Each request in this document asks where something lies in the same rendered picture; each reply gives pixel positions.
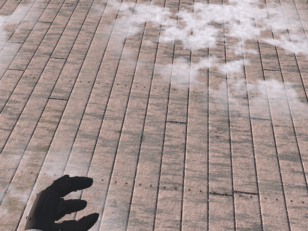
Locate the left robot hand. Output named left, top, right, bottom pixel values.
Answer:
left=24, top=174, right=99, bottom=231

